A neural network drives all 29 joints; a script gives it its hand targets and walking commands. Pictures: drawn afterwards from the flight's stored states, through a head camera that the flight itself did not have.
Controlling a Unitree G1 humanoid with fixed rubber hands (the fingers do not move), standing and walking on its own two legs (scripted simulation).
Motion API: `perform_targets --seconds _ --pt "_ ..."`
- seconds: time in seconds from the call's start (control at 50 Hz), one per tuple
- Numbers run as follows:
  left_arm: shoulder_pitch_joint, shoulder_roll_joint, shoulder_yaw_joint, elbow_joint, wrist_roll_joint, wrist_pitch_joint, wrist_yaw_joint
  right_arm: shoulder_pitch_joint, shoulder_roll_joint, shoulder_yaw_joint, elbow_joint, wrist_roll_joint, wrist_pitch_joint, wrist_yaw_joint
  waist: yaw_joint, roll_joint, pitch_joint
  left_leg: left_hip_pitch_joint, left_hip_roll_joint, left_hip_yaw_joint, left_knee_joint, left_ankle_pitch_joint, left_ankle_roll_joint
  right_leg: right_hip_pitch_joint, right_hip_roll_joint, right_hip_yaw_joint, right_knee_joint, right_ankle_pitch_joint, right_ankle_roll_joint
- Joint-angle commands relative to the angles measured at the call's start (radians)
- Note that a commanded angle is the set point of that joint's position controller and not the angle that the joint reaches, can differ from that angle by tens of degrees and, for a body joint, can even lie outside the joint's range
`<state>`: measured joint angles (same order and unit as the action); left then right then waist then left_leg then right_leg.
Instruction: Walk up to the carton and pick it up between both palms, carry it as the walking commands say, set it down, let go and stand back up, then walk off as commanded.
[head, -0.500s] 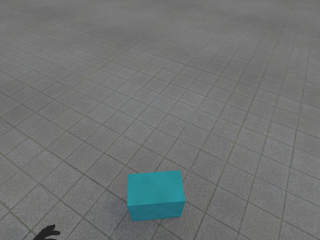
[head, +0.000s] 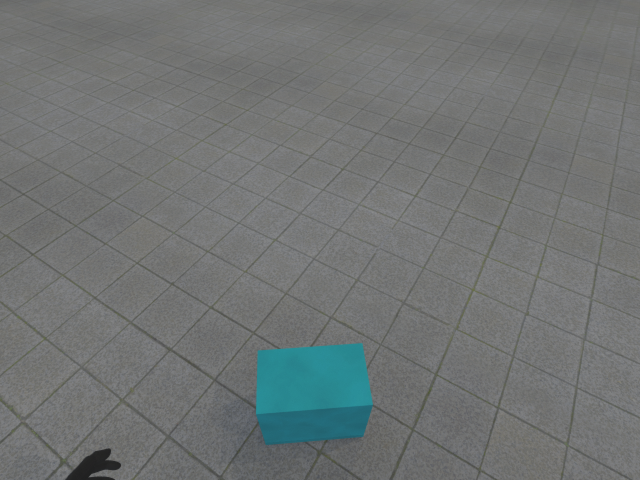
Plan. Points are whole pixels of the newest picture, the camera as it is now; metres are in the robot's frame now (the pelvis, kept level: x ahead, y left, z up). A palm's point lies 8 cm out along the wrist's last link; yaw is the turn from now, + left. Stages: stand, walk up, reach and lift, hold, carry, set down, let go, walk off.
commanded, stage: walk up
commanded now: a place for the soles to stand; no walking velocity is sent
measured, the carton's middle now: (312, 395) +0.48 +0.04 -0.63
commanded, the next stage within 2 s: reach and lift in 0.20 s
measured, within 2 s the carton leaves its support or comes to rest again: neither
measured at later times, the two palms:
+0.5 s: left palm out of the picture +0.16 +0.31 -0.07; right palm out of the picture +0.16 -0.31 -0.08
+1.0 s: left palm (135, 408) +0.26 +0.29 -0.11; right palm (526, 400) +0.28 -0.28 -0.10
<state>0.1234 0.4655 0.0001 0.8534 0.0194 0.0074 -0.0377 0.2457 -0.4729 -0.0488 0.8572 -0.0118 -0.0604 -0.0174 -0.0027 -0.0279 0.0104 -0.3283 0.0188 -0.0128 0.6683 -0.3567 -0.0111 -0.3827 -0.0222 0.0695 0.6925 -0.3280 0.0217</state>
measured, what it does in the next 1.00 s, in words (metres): stands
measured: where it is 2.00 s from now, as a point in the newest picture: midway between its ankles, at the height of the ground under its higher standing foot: outside the picture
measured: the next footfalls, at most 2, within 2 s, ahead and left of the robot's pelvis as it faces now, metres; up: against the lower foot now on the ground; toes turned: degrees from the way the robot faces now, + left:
none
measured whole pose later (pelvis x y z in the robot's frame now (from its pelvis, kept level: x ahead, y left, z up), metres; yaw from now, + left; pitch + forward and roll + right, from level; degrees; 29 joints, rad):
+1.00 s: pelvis -0.02 +0.01 -0.03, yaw +0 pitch +15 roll +0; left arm -0.32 0.34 0.11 0.74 -0.01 0.08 0.02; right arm -0.31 -0.41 -0.17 0.73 0.00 0.09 0.07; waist 0.02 -0.01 0.09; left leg -0.76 0.02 -0.03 0.88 -0.39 -0.03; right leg -0.79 -0.02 0.07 0.85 -0.33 0.06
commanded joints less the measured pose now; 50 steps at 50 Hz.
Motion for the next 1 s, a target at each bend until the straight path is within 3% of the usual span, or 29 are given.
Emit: perform_targets --seconds 0.0,0.04,0.08,0.14,0.16,0.18,0.2,0.24,0.3,0.36,0.38,0.42,0.44,0.48,0.5,0.52,0.54,0.58,0.6,0.62,0.64,0.66,0.72,0.78,0.84,0.88,0.92,0.94,0.98 --pt "-0.081 0.160 0.063 -0.063 0.000 -0.005 0.006 0.037 -0.227 -0.034 0.004 0.003 -0.035 -0.012 -0.002 0.053 -0.073 0.130 0.178 -0.309 -0.207 0.216 0.163 -0.004 -0.031 0.003 -0.011 0.036 -0.070" --pt "-0.075 0.148 0.058 -0.071 0.011 -0.009 0.004 -0.014 -0.226 -0.036 -0.017 -0.003 -0.036 -0.014 0.004 0.058 -0.037 0.136 0.201 -0.337 -0.196 0.318 0.187 -0.021 -0.035 -0.024 -0.043 0.041 -0.043" --pt "-0.032 0.167 0.070 -0.047 0.000 -0.014 0.002 -0.019 -0.224 -0.038 -0.028 -0.001 -0.031 -0.012 0.016 0.075 -0.080 0.068 0.149 -0.254 -0.140 0.345 0.140 0.096 -0.034 -0.015 -0.060 0.151 -0.066" --pt "-0.001 0.202 0.077 -0.036 0.009 -0.020 0.008 0.009 -0.196 -0.030 -0.032 0.016 -0.019 -0.017 0.001 -0.098 -0.123 -0.028 0.012 -0.080 0.003 0.231 0.078 0.210 -0.103 0.125 -0.185 0.147 -0.142" --pt "0.011 0.207 0.090 -0.033 0.009 -0.023 0.009 -0.015 -0.173 -0.021 -0.035 0.013 -0.019 -0.013 0.026 -0.068 -0.111 -0.083 -0.030 -0.012 0.062 0.172 0.052 0.234 -0.156 0.185 -0.211 0.132 -0.189" --pt "-0.018 0.222 0.083 -0.041 0.006 -0.018 0.009 -0.006 -0.157 -0.018 -0.017 0.010 -0.017 -0.013 -0.001 -0.146 -0.075 -0.077 -0.023 0.012 0.015 0.089 0.055 0.206 -0.174 0.199 -0.222 0.090 -0.194" --pt "-0.090 0.028 0.167 -0.376 0.018 0.013 0.009 -0.203 -0.014 -0.044 -0.368 -0.016 0.062 0.042 0.030 0.135 0.240 -0.174 -0.092 -0.034 -0.163 -0.098 -0.029 0.053 0.028 -0.096 -0.171 -0.024 -0.049" --pt "-0.082 0.051 0.227 -0.312 0.068 0.058 -0.017 -0.173 -0.064 -0.101 -0.454 -0.033 0.103 0.050 0.037 0.085 0.235 -0.170 -0.090 0.082 -0.125 -0.158 -0.014 0.081 0.044 -0.171 -0.183 -0.134 -0.030" --pt "-0.065 0.043 0.218 -0.356 0.068 0.075 -0.022 -0.124 -0.060 -0.165 -0.446 -0.065 0.147 0.069 -0.017 0.110 0.067 -0.118 -0.061 0.039 -0.150 -0.144 -0.026 0.175 0.091 -0.173 -0.082 -0.044 -0.030" --pt "-0.077 0.043 0.267 -0.359 0.088 0.058 -0.005 -0.115 -0.074 -0.201 -0.435 -0.100 0.145 0.076 0.017 0.096 0.037 -0.140 -0.047 0.042 -0.151 -0.093 -0.028 0.227 0.098 -0.172 -0.033 0.067 0.008" --pt "-0.067 0.028 0.261 -0.330 0.080 0.054 -0.003 -0.118 -0.052 -0.208 -0.471 -0.114 0.139 0.072 0.015 -0.018 0.043 -0.151 -0.047 0.015 -0.147 -0.022 -0.008 0.213 0.108 -0.163 -0.024 0.136 0.022" --pt "-0.127 -0.003 0.238 -0.359 0.038 0.065 -0.014 -0.202 -0.055 -0.218 -0.450 -0.094 0.150 0.080 -0.008 -0.001 0.027 -0.159 -0.049 0.036 -0.120 -0.045 -0.016 0.221 0.089 -0.141 -0.025 0.109 0.017" --pt "-0.145 -0.010 0.221 -0.358 0.048 0.065 -0.013 -0.205 -0.064 -0.210 -0.462 -0.088 0.148 0.088 -0.005 0.074 0.044 -0.124 -0.040 0.042 -0.106 0.007 -0.033 0.154 0.079 -0.146 -0.013 0.159 0.013" --pt "-0.145 0.018 0.237 -0.310 0.031 0.061 -0.020 -0.244 -0.053 -0.198 -0.455 -0.093 0.140 0.091 0.017 -0.040 0.008 -0.117 -0.067 0.059 -0.026 0.073 -0.054 0.138 0.045 -0.121 -0.018 0.163 0.022" --pt "-0.191 -0.003 0.216 -0.324 0.025 0.066 -0.014 -0.280 -0.035 -0.194 -0.386 -0.073 0.146 0.093 -0.019 0.049 0.023 -0.155 -0.051 0.038 -0.038 0.112 -0.068 0.080 0.051 -0.123 0.010 0.212 0.017" --pt "-0.157 0.037 0.245 -0.271 0.009 0.058 -0.017 -0.289 -0.015 -0.154 -0.392 -0.058 0.150 0.093 0.009 -0.073 -0.042 -0.178 -0.068 0.052 0.000 0.132 -0.039 0.153 0.046 -0.096 0.032 0.280 0.031" --pt "-0.168 0.016 0.252 -0.290 0.005 0.060 -0.014 -0.298 -0.031 -0.195 -0.401 -0.071 0.151 0.085 -0.021 -0.087 -0.101 -0.164 -0.081 0.045 0.002 0.132 -0.043 0.172 0.051 -0.091 0.038 0.299 0.041" --pt "-0.202 0.026 0.239 -0.268 0.008 0.052 -0.004 -0.300 -0.008 -0.162 -0.336 -0.043 0.144 0.098 0.006 0.080 -0.084 -0.163 -0.071 0.055 0.012 0.178 -0.048 0.101 0.034 -0.096 0.051 0.330 0.021" --pt "-0.175 0.006 0.226 -0.213 -0.007 0.061 0.003 -0.327 0.001 -0.172 -0.332 -0.050 0.146 0.094 -0.024 0.013 -0.036 -0.226 -0.074 0.037 0.009 0.221 -0.058 0.060 0.057 -0.109 0.084 0.386 0.028" --pt "-0.204 -0.003 0.234 -0.184 -0.012 0.063 -0.008 -0.361 -0.007 -0.164 -0.305 -0.032 0.147 0.103 -0.002 -0.001 -0.021 -0.250 -0.065 0.029 0.037 0.178 -0.052 0.018 0.049 -0.099 0.096 0.355 0.027" --pt "-0.263 -0.025 0.229 -0.202 -0.025 0.058 -0.002 -0.416 -0.034 -0.186 -0.303 -0.046 0.142 0.100 -0.037 -0.038 -0.095 -0.261 -0.063 0.022 0.061 0.182 -0.058 0.053 0.041 -0.074 0.108 0.392 0.026" --pt "-0.268 -0.014 0.223 -0.226 -0.021 0.042 0.006 -0.370 -0.004 -0.160 -0.255 -0.029 0.137 0.102 -0.012 0.034 -0.118 -0.267 -0.066 0.015 0.076 0.253 -0.060 0.037 0.038 -0.082 0.139 0.458 0.021" --pt "-0.317 -0.017 0.252 -0.236 -0.050 0.021 0.033 -0.446 -0.037 -0.183 -0.295 -0.014 0.116 0.099 0.004 -0.011 -0.367 -0.237 -0.069 0.007 0.107 0.438 -0.060 0.075 0.048 -0.071 0.161 0.606 0.028" --pt "-0.312 -0.060 0.260 -0.196 -0.061 0.012 0.054 -0.482 -0.047 -0.179 -0.241 -0.006 0.100 0.091 0.037 0.028 -0.407 -0.250 -0.061 0.017 0.133 0.570 -0.079 -0.011 0.060 -0.075 0.180 0.604 0.027" --pt "-0.474 -0.015 0.269 -0.144 -0.049 0.039 0.066 -0.645 -0.032 -0.163 -0.203 0.001 0.129 0.089 0.020 -0.031 -0.337 -0.393 -0.056 0.040 0.142 0.317 -0.068 -0.126 0.052 -0.076 0.178 0.450 0.051" --pt "-0.460 -0.063 0.240 -0.132 -0.061 0.069 0.061 -0.676 -0.038 -0.145 -0.178 0.018 0.147 0.103 0.055 0.027 -0.376 -0.320 -0.056 0.028 0.145 0.342 -0.074 -0.215 0.059 -0.097 0.176 0.343 0.038" --pt "-0.555 -0.033 0.268 -0.152 -0.068 0.060 0.056 -0.695 -0.022 -0.138 -0.123 0.021 0.146 0.098 0.045 -0.054 -0.392 -0.441 -0.053 0.040 0.186 0.332 -0.073 -0.253 0.060 -0.075 0.205 0.404 0.044" --pt "-0.599 -0.071 0.237 -0.163 -0.053 0.074 0.062 -0.735 -0.018 -0.162 -0.116 0.002 0.156 0.101 0.022 0.008 -0.366 -0.384 -0.039 0.019 0.170 0.332 -0.068 -0.346 0.062 -0.101 0.194 0.285 0.039" --pt "-0.606 -0.020 0.300 -0.131 -0.046 0.079 0.063 -0.805 -0.010 -0.138 -0.131 0.035 0.159 0.105 0.093 0.061 -0.423 -0.400 -0.041 0.038 0.178 0.315 -0.067 -0.342 0.065 -0.098 0.195 0.235 0.036"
